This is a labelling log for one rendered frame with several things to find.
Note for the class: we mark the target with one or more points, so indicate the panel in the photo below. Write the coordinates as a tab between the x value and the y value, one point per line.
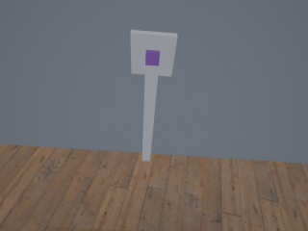
141	41

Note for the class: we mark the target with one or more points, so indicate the button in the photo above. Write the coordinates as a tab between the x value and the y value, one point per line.
152	57

